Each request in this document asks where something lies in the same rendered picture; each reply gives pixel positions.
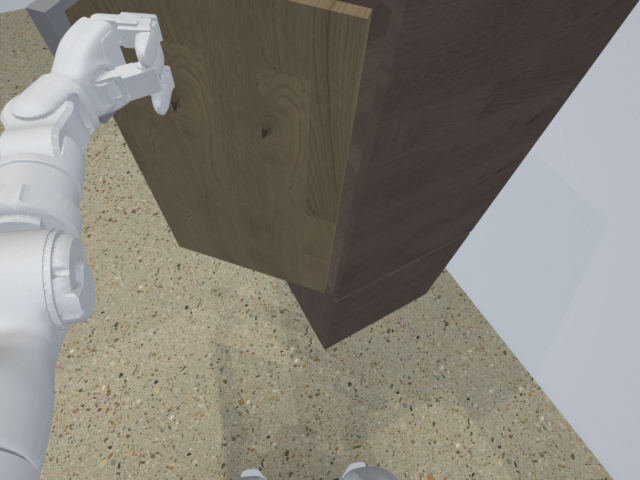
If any right robot shin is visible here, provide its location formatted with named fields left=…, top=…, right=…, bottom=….
left=341, top=462, right=366, bottom=478

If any left robot forearm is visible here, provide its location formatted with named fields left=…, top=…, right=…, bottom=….
left=0, top=73, right=100, bottom=239

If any cupboard door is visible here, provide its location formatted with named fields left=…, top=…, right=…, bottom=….
left=64, top=0, right=372, bottom=293

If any robot left hand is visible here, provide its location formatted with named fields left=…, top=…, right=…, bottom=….
left=50, top=12, right=175, bottom=118

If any left robot shin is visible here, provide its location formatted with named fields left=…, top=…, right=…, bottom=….
left=241, top=469, right=266, bottom=479

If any handle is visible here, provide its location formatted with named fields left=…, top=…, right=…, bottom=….
left=25, top=0, right=115, bottom=124

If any robot left upper arm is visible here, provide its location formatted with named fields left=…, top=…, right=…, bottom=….
left=0, top=228, right=96, bottom=480

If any robot shin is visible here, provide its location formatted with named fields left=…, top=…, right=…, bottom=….
left=241, top=469, right=266, bottom=479
left=341, top=462, right=366, bottom=478

